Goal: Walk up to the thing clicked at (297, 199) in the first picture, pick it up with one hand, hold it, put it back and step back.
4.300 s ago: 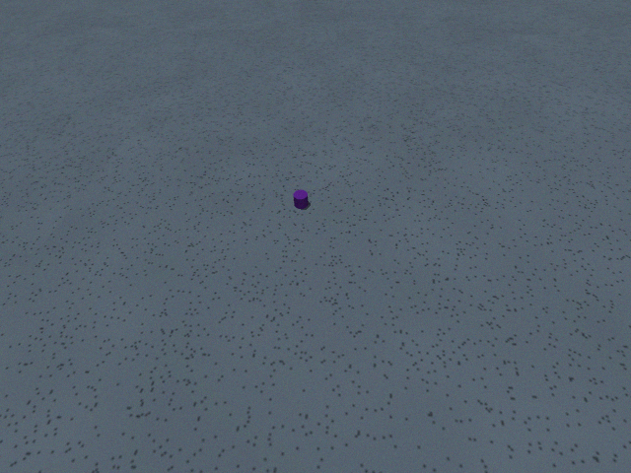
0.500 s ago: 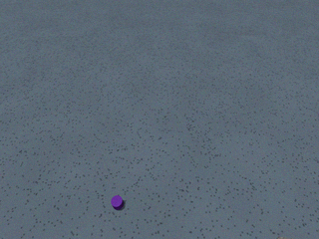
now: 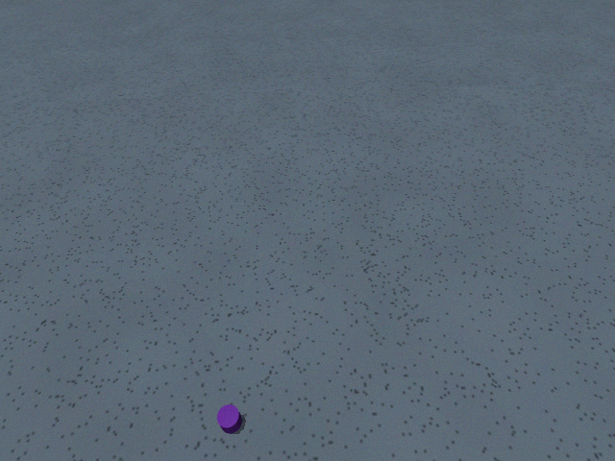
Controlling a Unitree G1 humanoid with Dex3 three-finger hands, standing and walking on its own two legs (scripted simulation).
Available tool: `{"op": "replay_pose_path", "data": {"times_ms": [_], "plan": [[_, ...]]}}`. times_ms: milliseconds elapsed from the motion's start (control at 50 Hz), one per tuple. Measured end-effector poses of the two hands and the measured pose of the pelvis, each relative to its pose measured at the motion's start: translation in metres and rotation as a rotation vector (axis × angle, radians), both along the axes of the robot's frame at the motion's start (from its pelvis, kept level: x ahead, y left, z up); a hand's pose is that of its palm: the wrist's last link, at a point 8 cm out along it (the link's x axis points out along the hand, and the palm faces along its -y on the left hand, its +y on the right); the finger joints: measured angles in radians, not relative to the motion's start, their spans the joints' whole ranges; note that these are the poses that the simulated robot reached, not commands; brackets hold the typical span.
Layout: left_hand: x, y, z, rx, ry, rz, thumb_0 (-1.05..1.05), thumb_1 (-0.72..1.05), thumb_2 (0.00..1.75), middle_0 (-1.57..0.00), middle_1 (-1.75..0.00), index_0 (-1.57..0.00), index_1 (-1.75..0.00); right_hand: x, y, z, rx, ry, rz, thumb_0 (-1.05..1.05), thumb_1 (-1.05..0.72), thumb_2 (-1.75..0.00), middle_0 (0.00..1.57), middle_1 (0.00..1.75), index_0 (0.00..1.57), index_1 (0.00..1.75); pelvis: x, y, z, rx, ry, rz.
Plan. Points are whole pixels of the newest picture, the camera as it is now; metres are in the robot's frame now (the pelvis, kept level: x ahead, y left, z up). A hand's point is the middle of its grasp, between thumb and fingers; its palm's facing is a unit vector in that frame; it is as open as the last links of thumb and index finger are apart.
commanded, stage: walk up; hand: left
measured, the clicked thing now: (229, 419) +0.42 +0.26 -0.75
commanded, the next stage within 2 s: stand in 0.78 s
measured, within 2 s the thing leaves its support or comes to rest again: neither
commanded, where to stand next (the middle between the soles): +0.03 +0.00 m, yaw +2 degrees
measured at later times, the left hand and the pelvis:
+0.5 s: hand out of the picture +0.08 +0.25 -0.15, palm faces -0.02 -0.94 -0.33, open 7.4 cm; pelvis +0.01 +0.00 +0.00, yaw +0 degrees
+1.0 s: hand out of the picture +0.11 +0.25 -0.15, palm faces -0.02 -0.94 -0.33, open 7.4 cm; pelvis +0.02 +0.00 +0.01, yaw +0 degrees
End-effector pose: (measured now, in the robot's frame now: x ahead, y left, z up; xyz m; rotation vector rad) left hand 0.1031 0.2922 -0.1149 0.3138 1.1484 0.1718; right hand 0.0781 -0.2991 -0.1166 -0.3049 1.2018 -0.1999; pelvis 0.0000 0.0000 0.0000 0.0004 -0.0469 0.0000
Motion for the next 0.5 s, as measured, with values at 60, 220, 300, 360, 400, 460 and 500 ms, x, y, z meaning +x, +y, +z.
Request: {"op": "replay_pose_path", "data": {"times_ms": [60,220,300,360,400,460,500], "plan": [[0.001,-0.001,0.000,-0.005,0.008,0.001,0.00,0.90,0.89,-0.20,-0.30,-0.21,-0.30,0.002,-0.003,0.004,-0.010,-0.004,-0.008,0.01,-0.91,-0.90,0.20,0.30,0.21,0.30,0.002,0.000,0.002,0.000,0.000,-0.002],[-0.008,-0.001,-0.002,-0.006,0.055,0.014,0.00,0.90,0.89,-0.20,-0.30,-0.20,-0.30,0.000,-0.007,0.005,-0.018,0.011,-0.019,0.01,-0.91,-0.90,0.20,0.30,0.21,0.30,0.005,0.000,0.004,0.001,0.004,-0.002],[-0.016,0.001,-0.003,-0.003,0.079,0.026,0.00,0.90,0.89,-0.20,-0.30,-0.20,-0.30,-0.001,-0.005,0.003,-0.011,0.027,-0.021,0.01,-0.91,-0.90,0.20,0.30,0.21,0.30,0.007,-0.001,0.004,0.000,0.006,-0.002],[-0.021,0.001,-0.003,-0.001,0.095,0.035,0.00,0.90,0.89,-0.20,-0.30,-0.20,-0.30,-0.002,-0.002,0.001,-0.003,0.036,-0.021,0.01,-0.91,-0.90,0.20,0.30,0.21,0.30,0.008,-0.001,0.004,0.000,0.007,-0.001],[-0.023,0.002,-0.003,0.001,0.103,0.041,0.00,0.90,0.89,-0.20,-0.30,-0.20,-0.30,-0.002,-0.001,0.000,0.002,0.041,-0.019,0.01,-0.91,-0.90,0.20,0.30,0.21,0.30,0.009,-0.001,0.004,-0.001,0.008,0.001],[-0.025,0.002,-0.002,0.003,0.109,0.046,0.00,0.90,0.89,-0.20,-0.30,-0.20,-0.30,0.000,0.002,-0.002,0.009,0.045,-0.016,0.01,-0.91,-0.90,0.20,0.30,0.21,0.30,0.011,0.000,0.005,-0.001,0.010,0.001],[-0.025,0.003,-0.002,0.005,0.110,0.048,0.00,0.90,0.89,-0.20,-0.30,-0.20,-0.30,0.001,0.003,-0.003,0.013,0.045,-0.015,0.01,-0.91,-0.90,0.20,0.30,0.21,0.30,0.012,0.000,0.005,0.000,0.010,0.002]]}}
